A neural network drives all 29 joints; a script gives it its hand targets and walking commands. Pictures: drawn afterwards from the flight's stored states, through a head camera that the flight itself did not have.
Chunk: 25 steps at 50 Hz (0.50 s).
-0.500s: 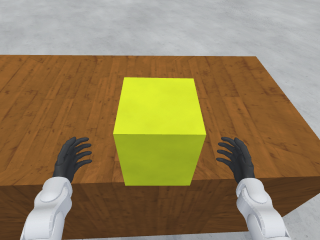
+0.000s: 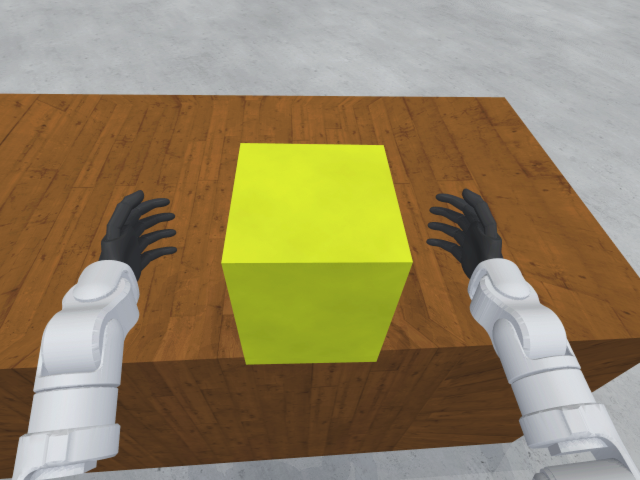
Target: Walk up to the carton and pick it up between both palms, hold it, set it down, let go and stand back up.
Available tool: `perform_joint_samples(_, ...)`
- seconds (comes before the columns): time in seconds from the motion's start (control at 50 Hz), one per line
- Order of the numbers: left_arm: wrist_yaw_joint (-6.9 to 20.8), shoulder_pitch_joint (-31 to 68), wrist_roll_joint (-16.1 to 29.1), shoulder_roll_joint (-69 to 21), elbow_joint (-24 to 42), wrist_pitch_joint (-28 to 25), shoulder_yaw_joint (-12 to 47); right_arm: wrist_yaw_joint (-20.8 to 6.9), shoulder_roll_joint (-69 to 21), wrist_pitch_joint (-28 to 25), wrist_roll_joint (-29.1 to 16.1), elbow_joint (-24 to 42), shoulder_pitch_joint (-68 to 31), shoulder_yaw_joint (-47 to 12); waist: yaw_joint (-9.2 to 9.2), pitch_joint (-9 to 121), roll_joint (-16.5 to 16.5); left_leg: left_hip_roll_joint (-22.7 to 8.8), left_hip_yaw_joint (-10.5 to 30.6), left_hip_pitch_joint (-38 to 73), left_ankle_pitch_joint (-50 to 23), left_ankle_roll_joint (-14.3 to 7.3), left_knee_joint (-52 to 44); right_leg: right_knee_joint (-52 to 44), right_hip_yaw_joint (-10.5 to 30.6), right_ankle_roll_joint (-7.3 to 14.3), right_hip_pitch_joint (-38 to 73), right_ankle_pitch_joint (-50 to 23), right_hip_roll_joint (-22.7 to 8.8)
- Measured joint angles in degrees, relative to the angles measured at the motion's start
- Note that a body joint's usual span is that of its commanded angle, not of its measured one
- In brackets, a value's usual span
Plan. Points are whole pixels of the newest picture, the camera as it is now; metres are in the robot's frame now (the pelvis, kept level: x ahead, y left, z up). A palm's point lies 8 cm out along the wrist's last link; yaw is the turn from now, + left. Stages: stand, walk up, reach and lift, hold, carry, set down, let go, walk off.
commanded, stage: reach and lift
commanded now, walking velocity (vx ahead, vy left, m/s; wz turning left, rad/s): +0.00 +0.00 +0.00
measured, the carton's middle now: (312, 258) +0.42 +0.03 +0.03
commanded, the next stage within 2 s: none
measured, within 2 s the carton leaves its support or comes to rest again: neither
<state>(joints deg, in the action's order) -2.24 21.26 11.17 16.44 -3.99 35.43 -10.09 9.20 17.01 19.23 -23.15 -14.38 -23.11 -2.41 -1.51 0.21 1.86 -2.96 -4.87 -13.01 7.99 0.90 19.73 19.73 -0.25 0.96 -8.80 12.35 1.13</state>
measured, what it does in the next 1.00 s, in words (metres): stands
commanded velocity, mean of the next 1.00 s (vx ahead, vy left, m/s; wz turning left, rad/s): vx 0.00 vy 0.00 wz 0.00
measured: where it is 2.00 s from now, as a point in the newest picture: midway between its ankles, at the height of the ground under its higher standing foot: outside the picture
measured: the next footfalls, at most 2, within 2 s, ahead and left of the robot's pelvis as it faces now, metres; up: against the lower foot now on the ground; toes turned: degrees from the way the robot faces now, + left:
none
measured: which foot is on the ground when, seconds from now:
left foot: down 0.00-1.00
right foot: down 0.00-1.00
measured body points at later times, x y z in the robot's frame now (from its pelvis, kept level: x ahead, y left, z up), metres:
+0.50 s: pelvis +0.00 +0.00 +0.00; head +0.01 +0.02 +0.45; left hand +0.41 +0.25 +0.17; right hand +0.44 -0.17 +0.17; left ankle +0.02 +0.13 -0.75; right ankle -0.02 -0.11 -0.75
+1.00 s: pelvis +0.00 +0.00 +0.00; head +0.04 +0.02 +0.44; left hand +0.41 +0.25 +0.07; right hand +0.44 -0.15 +0.08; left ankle +0.02 +0.13 -0.75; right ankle -0.02 -0.11 -0.75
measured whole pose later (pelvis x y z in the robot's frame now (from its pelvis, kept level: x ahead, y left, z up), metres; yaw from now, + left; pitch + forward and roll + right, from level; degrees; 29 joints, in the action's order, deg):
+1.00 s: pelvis +0.00 +0.00 +0.00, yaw +1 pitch +9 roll -1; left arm -3.2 39.2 9.0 15.3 -45.4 10.2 -6.0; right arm 6.9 11.5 5.0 -15.8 -50.2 -41.3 0.8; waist -2.2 6.0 1.6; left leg -3.5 -1.7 -24.4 9.5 1.2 24.8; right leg 21.1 -1.9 1.1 -17.8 12.3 2.1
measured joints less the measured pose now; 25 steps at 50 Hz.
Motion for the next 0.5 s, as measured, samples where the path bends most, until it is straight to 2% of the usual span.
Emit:
perform_joint_samples(0.24, -0.8, 11.1, 0.8, 2.8, -9.9, 0.9, 0.8, -0.8, 1.4, 1.8, -1.4, -9.6, -10.7, -0.1, 0.11, 1.9, -0.2, -0.2, 0.6, -2.7, 0.2, 0.0, 1.1, 0.3, -0.1, 0.0, -2.3, -0.3, 0.3)
perform_joint_samples(0.5, -1.2, 23.3, 2.3, 5.5, -24.9, -2.1, 3.6, -2.0, 2.4, 1.8, -2.0, -23.7, -23.3, -0.1, -0.01, 4.5, -0.2, -0.3, 1.5, -5.5, 0.2, 0.1, 1.8, 0.2, -0.6, 0.1, -4.5, -0.5, 0.5)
